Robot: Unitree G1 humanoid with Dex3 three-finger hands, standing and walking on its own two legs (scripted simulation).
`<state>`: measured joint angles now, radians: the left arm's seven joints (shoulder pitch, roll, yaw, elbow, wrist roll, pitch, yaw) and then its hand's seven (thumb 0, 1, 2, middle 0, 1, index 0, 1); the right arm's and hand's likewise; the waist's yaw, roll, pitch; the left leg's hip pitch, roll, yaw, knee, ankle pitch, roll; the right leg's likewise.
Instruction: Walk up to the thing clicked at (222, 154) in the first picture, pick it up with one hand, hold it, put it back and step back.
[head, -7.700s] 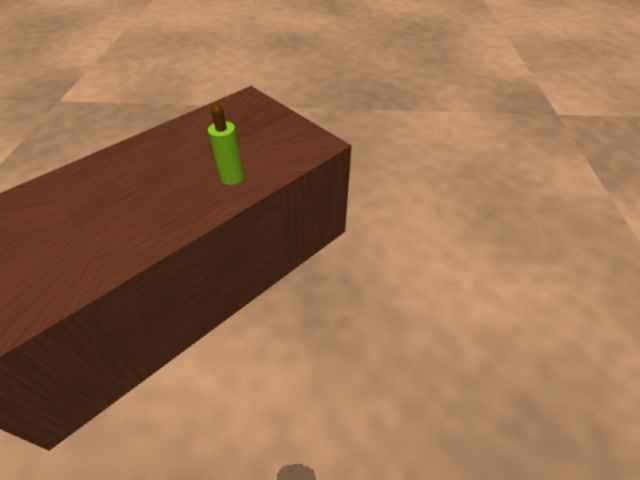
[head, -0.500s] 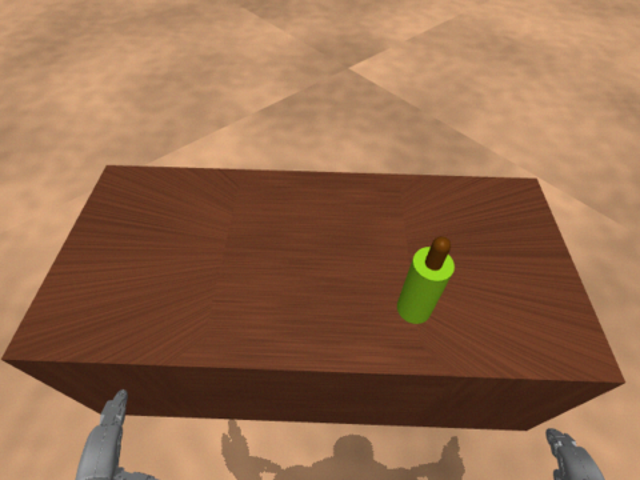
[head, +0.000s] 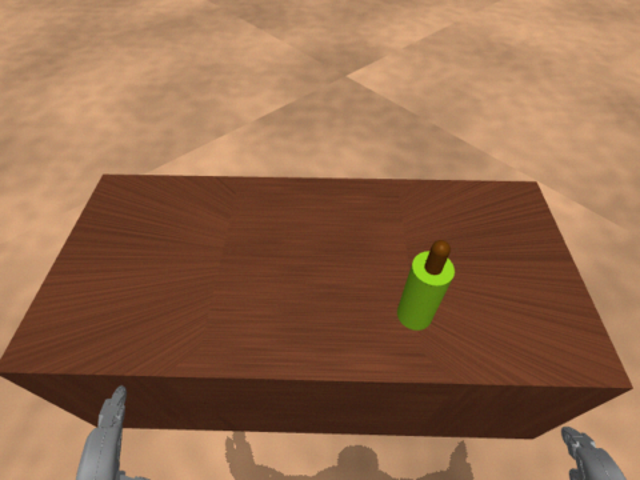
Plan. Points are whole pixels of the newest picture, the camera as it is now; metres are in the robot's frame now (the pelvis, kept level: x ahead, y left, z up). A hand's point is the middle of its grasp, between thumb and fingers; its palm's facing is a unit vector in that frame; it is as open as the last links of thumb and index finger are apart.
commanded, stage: go down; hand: right
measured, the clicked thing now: (426, 283) +0.49 -0.17 -0.16
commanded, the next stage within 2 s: approach in 1.82 s
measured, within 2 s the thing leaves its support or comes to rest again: neither
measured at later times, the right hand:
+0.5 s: hand (561, 475) +0.16 -0.27 -0.07, palm faces +0.08 +0.95 -0.30, open 17.3 cm
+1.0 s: hand (597, 333) +0.31 -0.33 +0.02, palm faces +0.13 +0.98 -0.12, open 17.6 cm
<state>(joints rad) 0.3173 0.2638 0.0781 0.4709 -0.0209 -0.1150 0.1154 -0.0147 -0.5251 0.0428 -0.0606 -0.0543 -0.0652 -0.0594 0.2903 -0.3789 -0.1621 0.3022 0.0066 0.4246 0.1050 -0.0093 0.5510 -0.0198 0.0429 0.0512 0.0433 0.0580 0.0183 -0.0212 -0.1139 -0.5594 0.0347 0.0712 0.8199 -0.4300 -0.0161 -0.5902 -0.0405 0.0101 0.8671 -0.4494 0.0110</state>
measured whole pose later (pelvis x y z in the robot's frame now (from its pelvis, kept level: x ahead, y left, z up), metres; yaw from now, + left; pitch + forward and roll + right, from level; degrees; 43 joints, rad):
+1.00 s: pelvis -0.02 -0.01 +0.01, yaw +1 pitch +8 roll +2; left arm 0.31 0.26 0.00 0.48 -0.02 -0.19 0.13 -0.02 -0.53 0.05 -0.06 -0.05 -0.06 -0.05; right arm -0.31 -0.62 -0.44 0.86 0.09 0.10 0.39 -0.01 0.55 -0.02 0.05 0.05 0.04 0.05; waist 0.07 0.01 -0.07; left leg -0.54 0.03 0.05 0.76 -0.36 -0.02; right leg -0.57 -0.05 -0.01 0.82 -0.39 0.00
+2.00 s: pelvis -0.02 -0.01 +0.01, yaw +2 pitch +13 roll +3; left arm 0.24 0.25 -0.04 0.54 -0.02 -0.16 0.09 -0.01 -0.53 0.05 -0.05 -0.05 -0.06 -0.05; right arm -0.59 -0.82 -0.54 1.18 0.14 -0.16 0.53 -0.02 0.55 -0.02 0.06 0.04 0.05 0.05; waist 0.11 0.03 -0.10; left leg -0.62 0.01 0.06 0.73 -0.34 -0.02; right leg -0.67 -0.06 0.00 0.83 -0.39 0.00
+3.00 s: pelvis -0.08 -0.01 -0.17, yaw +7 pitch +31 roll +8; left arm 0.46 0.30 0.11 -0.26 0.10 -0.17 -0.05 -0.01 -0.53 0.05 -0.05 -0.05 -0.06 -0.05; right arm -0.70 -0.66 -0.65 1.11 0.02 -0.56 0.23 -0.02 0.61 0.00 0.06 0.04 0.05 0.05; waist 0.38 0.06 -0.16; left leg -1.54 -0.02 0.10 1.54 -0.55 -0.01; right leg -1.60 -0.10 0.09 1.67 -0.62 0.00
